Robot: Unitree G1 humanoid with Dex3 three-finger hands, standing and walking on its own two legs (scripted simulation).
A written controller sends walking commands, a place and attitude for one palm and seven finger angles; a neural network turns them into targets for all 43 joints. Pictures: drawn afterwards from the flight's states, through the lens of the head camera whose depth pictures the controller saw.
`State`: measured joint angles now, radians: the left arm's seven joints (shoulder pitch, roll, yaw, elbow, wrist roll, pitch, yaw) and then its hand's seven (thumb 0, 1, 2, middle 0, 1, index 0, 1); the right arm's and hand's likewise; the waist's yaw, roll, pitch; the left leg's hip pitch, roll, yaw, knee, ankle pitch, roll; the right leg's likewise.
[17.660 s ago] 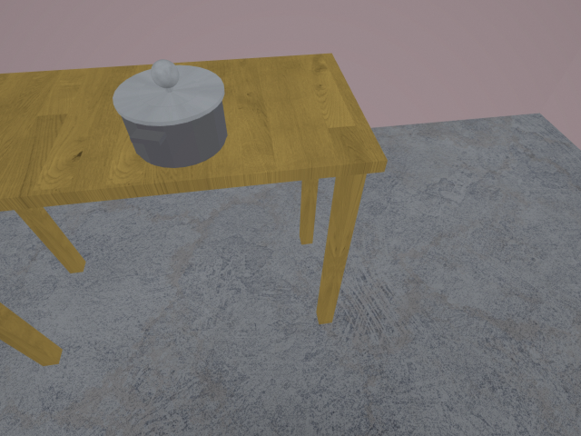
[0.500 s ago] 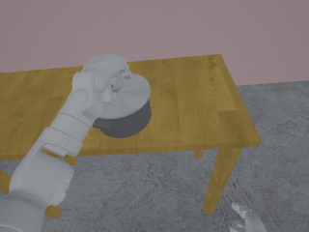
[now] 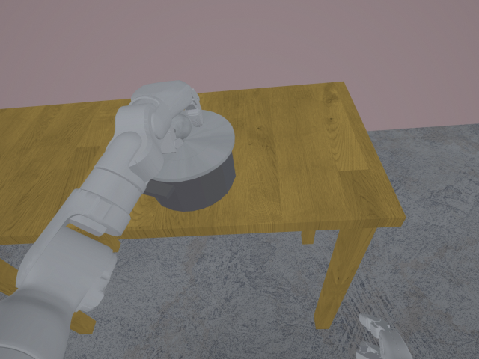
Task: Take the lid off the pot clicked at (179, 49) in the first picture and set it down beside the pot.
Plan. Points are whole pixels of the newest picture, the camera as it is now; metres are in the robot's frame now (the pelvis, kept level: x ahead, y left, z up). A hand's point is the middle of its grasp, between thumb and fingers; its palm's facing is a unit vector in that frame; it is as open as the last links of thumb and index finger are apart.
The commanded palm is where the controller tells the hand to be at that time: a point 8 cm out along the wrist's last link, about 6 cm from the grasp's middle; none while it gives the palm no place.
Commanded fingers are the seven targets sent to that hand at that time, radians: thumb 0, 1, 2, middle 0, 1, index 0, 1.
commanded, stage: close the fingers and squeeze the knob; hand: left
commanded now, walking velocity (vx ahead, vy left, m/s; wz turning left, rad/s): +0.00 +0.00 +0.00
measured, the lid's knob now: (178, 126) +0.47 +0.12 +0.16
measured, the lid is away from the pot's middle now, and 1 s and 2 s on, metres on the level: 0.00 0.00 0.00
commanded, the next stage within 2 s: lift the lid straight up in 0.90 s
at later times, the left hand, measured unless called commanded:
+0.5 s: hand (171, 132) +0.44 +0.12 +0.18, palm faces -0.23 -0.08 -0.97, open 7.3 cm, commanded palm +0.41 +0.13 +0.25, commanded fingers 0.00 0.39 1.03 -0.79 -0.86 -0.83 -0.87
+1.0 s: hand (172, 131) +0.44 +0.12 +0.18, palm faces -0.23 -0.08 -0.97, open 7.3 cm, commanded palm +0.41 +0.13 +0.25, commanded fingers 0.00 0.56 1.12 -0.90 -0.91 -0.96 -0.93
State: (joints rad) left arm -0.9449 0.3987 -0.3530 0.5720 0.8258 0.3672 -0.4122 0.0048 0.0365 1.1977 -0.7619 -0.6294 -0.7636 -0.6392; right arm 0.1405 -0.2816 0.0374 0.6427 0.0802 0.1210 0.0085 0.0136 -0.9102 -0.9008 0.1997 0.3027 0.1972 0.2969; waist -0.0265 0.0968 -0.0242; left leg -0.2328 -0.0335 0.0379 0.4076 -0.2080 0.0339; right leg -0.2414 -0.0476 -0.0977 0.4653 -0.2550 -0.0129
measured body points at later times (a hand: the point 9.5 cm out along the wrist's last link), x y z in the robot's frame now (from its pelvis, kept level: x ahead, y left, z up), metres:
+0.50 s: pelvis +0.00 +0.01 +0.00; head +0.01 -0.04 +0.45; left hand +0.44 +0.12 +0.23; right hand +0.17 -0.23 -0.12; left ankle +0.00 +0.10 -0.74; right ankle -0.01 -0.11 -0.74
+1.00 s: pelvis +0.00 +0.00 +0.00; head +0.01 -0.04 +0.45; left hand +0.45 +0.12 +0.23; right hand +0.15 -0.23 -0.13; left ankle +0.00 +0.10 -0.74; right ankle -0.01 -0.11 -0.74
